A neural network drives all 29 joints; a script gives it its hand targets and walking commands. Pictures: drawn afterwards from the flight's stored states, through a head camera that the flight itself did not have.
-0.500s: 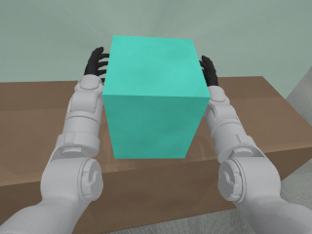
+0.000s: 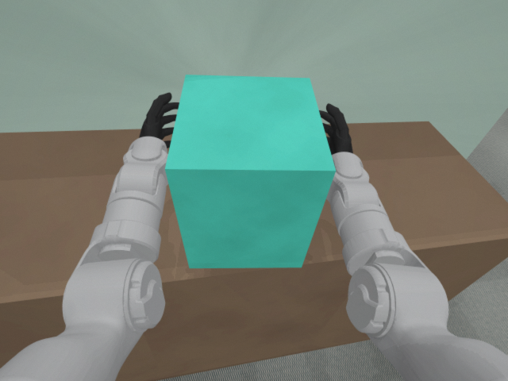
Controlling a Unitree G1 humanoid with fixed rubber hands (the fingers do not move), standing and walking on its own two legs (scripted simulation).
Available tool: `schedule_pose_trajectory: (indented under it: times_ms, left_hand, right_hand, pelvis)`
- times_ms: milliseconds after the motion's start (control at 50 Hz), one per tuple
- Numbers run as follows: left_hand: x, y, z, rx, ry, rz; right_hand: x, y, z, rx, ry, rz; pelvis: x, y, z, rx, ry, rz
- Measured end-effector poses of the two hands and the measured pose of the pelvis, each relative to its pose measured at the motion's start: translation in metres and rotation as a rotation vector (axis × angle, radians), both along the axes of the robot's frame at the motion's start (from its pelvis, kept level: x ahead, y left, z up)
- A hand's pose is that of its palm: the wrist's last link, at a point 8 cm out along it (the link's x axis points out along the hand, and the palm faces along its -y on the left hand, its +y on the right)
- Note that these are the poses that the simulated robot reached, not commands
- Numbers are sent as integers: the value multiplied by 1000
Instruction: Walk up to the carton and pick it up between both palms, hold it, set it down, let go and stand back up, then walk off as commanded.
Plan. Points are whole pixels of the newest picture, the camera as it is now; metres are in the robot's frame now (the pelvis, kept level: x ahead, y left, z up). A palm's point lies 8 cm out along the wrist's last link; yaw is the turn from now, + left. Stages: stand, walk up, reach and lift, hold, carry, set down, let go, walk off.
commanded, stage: set down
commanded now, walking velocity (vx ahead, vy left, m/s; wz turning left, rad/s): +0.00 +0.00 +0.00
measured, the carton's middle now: (247, 177) +0.41 +0.01 +0.11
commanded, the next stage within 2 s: none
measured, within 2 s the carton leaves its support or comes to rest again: rests again in 1.44 s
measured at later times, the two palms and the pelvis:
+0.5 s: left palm (156, 148) +0.44 +0.15 +0.14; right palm (335, 159) +0.42 -0.14 +0.15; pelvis +0.01 +0.00 +0.00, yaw +0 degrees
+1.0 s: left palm (161, 149) +0.45 +0.15 +0.13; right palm (333, 163) +0.43 -0.14 +0.13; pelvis +0.02 -0.01 +0.00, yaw +0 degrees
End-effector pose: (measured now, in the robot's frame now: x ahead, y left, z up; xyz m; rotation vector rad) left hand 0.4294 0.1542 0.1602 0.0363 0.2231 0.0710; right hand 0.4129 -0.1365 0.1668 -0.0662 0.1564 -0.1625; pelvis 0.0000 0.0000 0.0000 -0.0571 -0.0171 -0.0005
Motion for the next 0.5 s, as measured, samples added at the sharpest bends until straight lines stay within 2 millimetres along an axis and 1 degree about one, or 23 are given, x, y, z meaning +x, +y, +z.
schedule_pose_trajectory:
  times_ms: [260,500]
  left_hand:
    - [1,0,-11,6,20,-13]
    - [8,-1,-18,-17,34,-17]
  right_hand:
    - [-1,0,-8,-2,21,-7]
    - [4,-1,-16,-3,35,-12]
  pelvis:
    - [1,0,0,1,2,0]
    - [7,-2,0,2,10,-1]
